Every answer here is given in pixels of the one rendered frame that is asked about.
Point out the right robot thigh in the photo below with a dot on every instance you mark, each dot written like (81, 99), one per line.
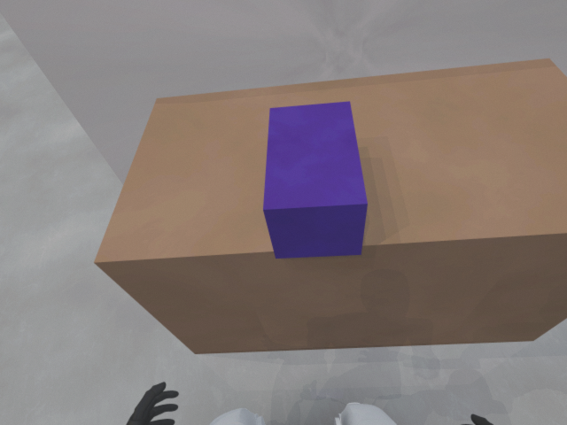
(362, 414)

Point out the pedestal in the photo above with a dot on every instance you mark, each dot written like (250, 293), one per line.
(465, 238)

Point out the left robot hand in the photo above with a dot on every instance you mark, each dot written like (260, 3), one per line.
(146, 409)

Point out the carton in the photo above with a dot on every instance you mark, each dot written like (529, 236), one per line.
(315, 202)

